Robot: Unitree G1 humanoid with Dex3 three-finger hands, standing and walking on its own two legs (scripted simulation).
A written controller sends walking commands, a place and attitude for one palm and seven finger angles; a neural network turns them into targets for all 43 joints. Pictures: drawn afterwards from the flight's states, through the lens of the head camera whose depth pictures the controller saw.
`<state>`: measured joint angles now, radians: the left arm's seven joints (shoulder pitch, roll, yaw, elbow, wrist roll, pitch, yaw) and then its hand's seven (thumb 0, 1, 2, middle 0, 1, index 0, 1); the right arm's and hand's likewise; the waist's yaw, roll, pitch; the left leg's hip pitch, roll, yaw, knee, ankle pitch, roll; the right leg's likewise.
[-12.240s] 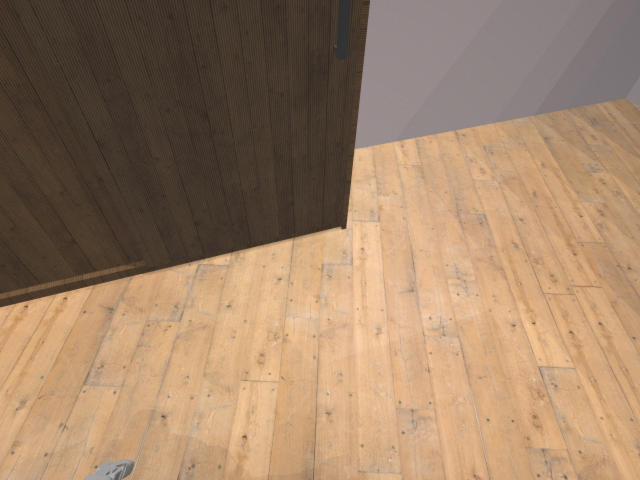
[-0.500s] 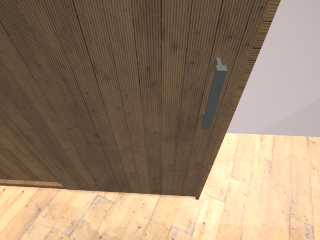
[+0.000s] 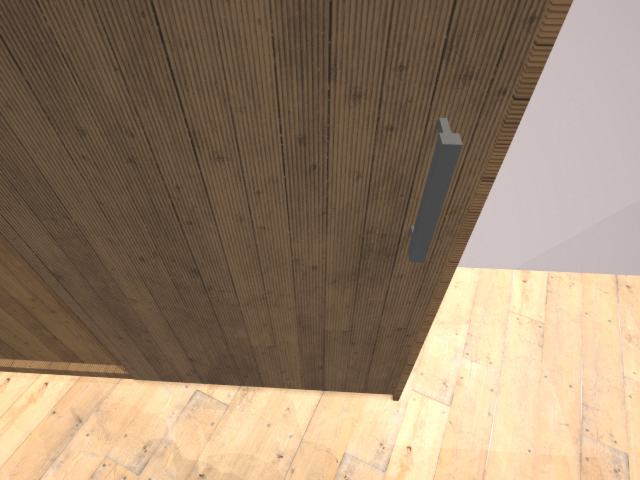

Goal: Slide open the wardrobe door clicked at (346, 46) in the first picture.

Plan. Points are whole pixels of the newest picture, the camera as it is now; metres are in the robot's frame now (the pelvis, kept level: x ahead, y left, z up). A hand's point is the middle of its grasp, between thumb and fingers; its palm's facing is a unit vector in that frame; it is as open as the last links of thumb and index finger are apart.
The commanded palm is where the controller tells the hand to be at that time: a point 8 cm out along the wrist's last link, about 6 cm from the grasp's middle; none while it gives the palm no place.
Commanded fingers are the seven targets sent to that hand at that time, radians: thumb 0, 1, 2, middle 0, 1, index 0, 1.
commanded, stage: raise the hand with hooked fingers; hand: right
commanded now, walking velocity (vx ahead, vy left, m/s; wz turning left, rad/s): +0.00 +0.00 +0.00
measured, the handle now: (428, 196) +0.47 -0.12 +0.11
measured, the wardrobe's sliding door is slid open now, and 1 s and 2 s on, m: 0.00 0.00 0.00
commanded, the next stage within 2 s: none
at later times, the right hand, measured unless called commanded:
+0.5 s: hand out of the picture +0.14 -0.18 -0.03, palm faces +0.14 +0.99 -0.02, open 8.9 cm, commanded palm +0.13 -0.24 -0.01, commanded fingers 0.00 -0.32 -0.65 0.24 0.68 0.24 0.68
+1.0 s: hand (548, 416) +0.20 -0.23 +0.04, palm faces +0.04 +1.00 -0.06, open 12.0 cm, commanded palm +0.17 -0.28 +0.06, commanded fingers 0.00 0.27 -0.40 0.28 1.05 0.28 1.05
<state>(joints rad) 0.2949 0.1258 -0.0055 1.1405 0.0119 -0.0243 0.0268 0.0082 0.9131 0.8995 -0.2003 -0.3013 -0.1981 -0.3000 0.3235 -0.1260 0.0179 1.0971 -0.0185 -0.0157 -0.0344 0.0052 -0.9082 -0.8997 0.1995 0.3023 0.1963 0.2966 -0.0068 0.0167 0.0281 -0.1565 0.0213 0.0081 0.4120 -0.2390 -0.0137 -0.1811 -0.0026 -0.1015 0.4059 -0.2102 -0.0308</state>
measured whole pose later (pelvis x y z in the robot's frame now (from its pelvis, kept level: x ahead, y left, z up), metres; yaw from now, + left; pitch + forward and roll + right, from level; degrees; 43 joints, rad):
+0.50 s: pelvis -0.01 +0.03 -0.07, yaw -4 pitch +9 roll +1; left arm 0.15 0.26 0.06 0.47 -0.02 -0.22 0.03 0.01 0.91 0.90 -0.20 -0.30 -0.20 -0.30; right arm 0.55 -0.22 -0.18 0.01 0.27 -0.42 0.29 0.02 -0.54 -0.74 0.23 0.54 0.23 0.53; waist -0.03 0.03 -0.12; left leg -0.63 0.01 0.10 0.99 -0.51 0.04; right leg -0.70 -0.04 0.00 1.00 -0.45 0.01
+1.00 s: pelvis +0.00 +0.01 -0.04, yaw -3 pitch +7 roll +1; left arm 0.30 0.28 0.00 0.62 -0.05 -0.28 0.08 0.02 0.90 0.90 -0.20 -0.30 -0.20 -0.30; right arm 0.34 -0.32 -0.32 0.02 0.38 -0.26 0.42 0.01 0.04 -0.50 0.27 0.91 0.27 0.90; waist 0.00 -0.03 -0.08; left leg -0.49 0.01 0.08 0.78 -0.42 0.01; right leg -0.56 -0.03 -0.02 0.82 -0.39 -0.01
